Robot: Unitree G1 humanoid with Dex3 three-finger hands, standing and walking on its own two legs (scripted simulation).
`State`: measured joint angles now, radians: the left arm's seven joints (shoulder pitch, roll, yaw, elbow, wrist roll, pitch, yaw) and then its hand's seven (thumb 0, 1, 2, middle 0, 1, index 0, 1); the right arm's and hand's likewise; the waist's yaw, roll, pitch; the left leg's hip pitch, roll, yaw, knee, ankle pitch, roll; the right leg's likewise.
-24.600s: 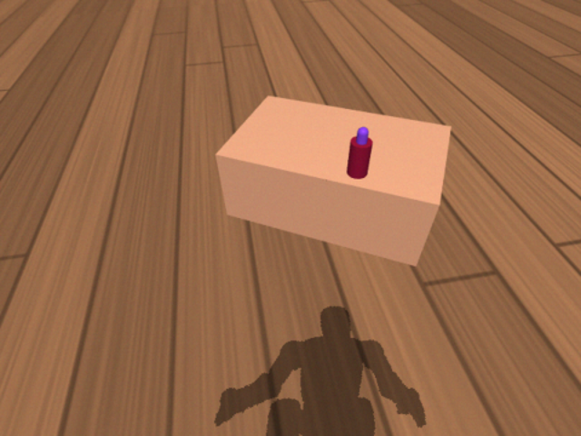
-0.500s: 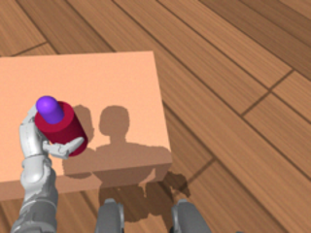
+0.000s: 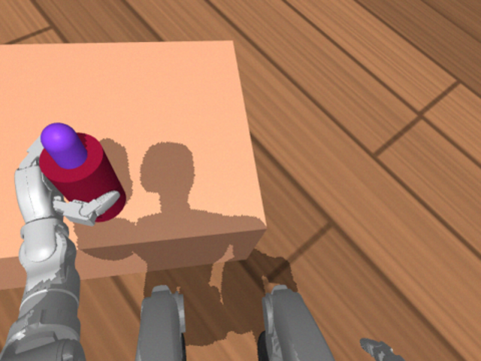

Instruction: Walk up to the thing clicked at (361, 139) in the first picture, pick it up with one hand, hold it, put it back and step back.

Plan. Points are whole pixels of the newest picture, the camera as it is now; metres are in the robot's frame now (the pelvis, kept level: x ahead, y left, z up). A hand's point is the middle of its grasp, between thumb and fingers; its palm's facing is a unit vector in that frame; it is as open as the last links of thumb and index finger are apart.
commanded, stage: lower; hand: left
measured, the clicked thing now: (82, 172) +0.44 +0.23 +0.00
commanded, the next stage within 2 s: loosen in 0.96 s
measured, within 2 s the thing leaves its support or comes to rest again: rests again in 1.44 s
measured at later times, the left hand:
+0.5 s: hand (96, 192) +0.44 +0.24 -0.08, palm faces +0.26 -0.96 -0.05, open 11.2 cm
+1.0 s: hand (103, 197) +0.44 +0.24 -0.12, palm faces +0.25 -0.97 -0.06, open 11.2 cm
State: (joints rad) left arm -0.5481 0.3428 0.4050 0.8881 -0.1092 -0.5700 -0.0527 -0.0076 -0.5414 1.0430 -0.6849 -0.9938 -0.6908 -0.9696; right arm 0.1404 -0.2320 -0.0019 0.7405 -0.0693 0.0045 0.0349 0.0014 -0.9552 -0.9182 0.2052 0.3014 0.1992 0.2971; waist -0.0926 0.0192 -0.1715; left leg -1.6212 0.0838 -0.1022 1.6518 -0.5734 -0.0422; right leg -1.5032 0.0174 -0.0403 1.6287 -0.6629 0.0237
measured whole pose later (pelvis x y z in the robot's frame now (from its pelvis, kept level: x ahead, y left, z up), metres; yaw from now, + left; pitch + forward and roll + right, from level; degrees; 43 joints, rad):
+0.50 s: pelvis -0.01 +0.00 -0.06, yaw -1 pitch +34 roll -5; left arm -0.60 0.39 0.45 0.92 -0.09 -0.58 -0.08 -0.01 -0.55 1.06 -0.68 -1.01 -0.68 -0.98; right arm 0.14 -0.24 0.01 0.74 -0.08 0.01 0.04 0.00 -0.96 -0.92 0.20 0.30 0.20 0.30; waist -0.11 0.01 -0.17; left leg -1.83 0.08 -0.12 1.84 -0.60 -0.04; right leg -1.71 0.03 -0.03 1.82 -0.70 0.03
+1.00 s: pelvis -0.02 +0.00 -0.09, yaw -2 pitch +34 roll -5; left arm -0.62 0.39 0.45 0.89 -0.09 -0.55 -0.08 -0.01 -0.55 1.06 -0.68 -1.01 -0.68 -0.99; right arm 0.12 -0.25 0.02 0.73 -0.08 0.02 0.03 0.00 -0.96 -0.92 0.21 0.30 0.20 0.30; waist -0.10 0.01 -0.16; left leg -1.93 0.08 -0.12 1.95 -0.62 -0.05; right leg -1.82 0.03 -0.03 1.94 -0.72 0.03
